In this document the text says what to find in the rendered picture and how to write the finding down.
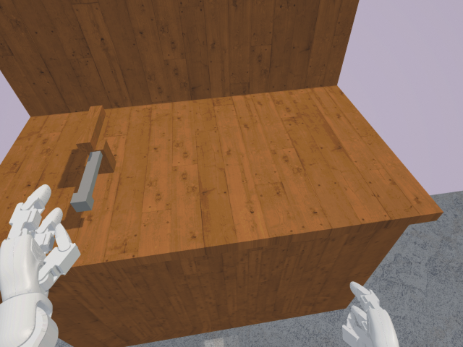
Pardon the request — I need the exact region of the robot right hand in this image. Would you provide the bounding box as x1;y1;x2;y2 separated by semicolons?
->
342;281;399;347

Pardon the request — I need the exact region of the counter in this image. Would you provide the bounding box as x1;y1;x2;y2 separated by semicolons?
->
0;0;443;347

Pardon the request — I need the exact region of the robot left hand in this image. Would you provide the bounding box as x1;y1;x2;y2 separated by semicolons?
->
0;184;81;302

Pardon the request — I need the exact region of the tap lever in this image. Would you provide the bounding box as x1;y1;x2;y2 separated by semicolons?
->
70;151;103;212

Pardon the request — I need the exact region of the robot left forearm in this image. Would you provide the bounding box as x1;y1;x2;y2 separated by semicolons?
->
0;292;59;347

